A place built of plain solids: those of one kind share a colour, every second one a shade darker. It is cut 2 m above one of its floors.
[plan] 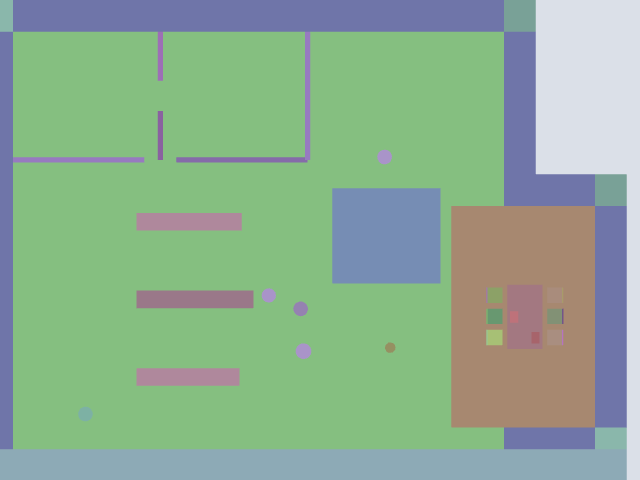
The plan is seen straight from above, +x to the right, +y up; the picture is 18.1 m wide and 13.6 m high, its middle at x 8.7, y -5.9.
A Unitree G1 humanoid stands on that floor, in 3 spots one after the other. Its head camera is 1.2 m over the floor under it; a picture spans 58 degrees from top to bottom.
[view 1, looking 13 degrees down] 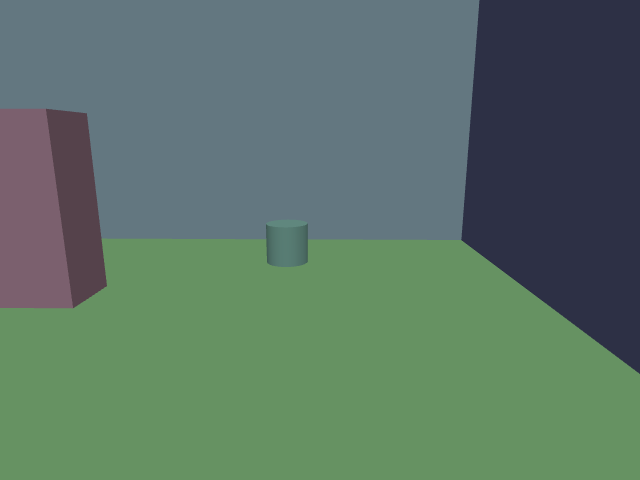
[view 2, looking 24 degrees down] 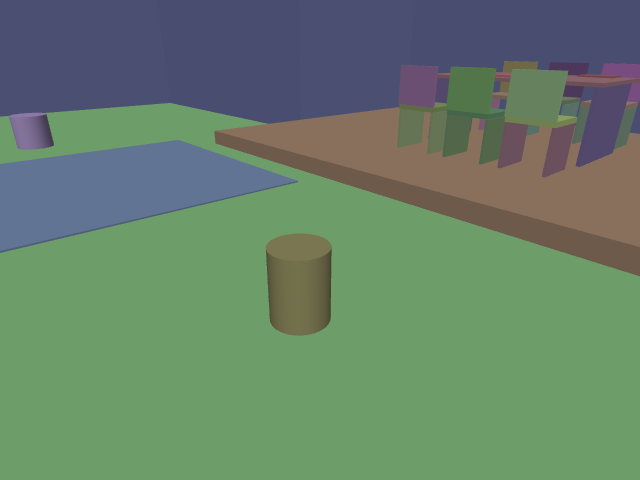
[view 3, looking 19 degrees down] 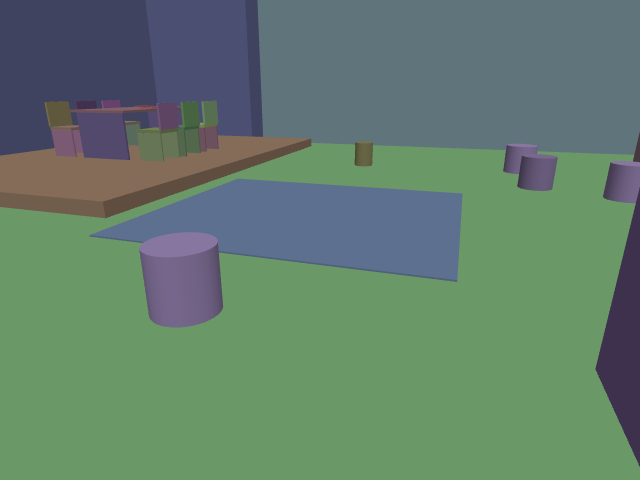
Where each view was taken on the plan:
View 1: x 1.65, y -6.60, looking -89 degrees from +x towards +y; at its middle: floor_main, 5.33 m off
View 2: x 9.60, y -10.35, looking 49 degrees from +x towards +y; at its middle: zclutw_bin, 2.02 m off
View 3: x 9.10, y -1.65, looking -72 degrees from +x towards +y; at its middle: low_kid_rug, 3.65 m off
